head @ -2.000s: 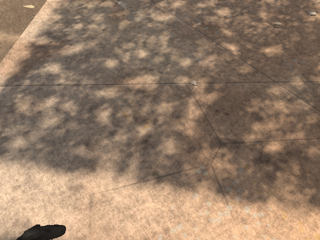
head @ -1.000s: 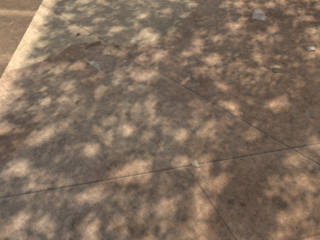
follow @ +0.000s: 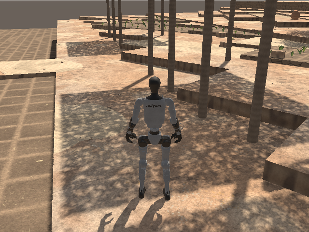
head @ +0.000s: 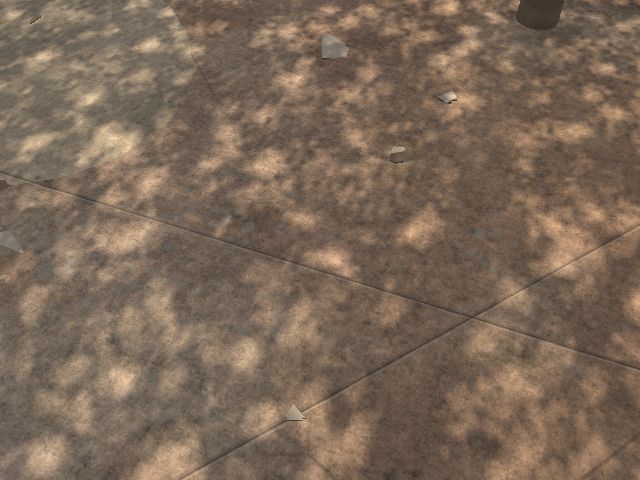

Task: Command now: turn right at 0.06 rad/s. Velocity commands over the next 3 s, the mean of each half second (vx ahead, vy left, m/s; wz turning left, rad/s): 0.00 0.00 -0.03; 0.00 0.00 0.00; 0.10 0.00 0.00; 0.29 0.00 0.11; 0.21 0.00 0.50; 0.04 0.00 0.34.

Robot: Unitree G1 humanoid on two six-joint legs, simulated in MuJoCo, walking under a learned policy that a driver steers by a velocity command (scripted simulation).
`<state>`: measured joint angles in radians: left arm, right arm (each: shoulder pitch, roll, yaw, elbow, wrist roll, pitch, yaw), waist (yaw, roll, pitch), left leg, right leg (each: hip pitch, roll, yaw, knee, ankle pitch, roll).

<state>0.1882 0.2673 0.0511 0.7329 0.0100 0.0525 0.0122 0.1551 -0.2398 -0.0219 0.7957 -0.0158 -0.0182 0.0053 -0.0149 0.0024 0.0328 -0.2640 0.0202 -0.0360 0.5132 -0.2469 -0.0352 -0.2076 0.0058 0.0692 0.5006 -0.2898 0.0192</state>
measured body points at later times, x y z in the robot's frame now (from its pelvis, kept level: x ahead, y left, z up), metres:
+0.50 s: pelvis +0.00 -0.01 +0.00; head +0.01 -0.02 +0.45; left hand +0.09 +0.24 -0.13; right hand +0.07 -0.28 -0.14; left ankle +0.02 +0.14 -0.74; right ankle -0.01 -0.14 -0.74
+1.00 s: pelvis +0.00 -0.01 +0.00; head +0.01 -0.01 +0.45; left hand +0.03 +0.24 -0.15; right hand +0.03 -0.26 -0.15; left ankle +0.02 +0.14 -0.74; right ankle -0.01 -0.14 -0.74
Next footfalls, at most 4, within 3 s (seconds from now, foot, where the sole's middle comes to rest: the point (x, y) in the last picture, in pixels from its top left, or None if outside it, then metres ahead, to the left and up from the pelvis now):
1.78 right None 0.10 -0.11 -0.77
2.24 left None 0.42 0.09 -0.77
2.76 right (382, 475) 0.50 -0.10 -0.77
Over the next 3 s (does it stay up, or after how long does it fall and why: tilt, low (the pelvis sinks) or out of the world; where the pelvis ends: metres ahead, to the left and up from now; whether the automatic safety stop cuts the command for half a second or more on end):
stays up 0.40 -0.03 0.01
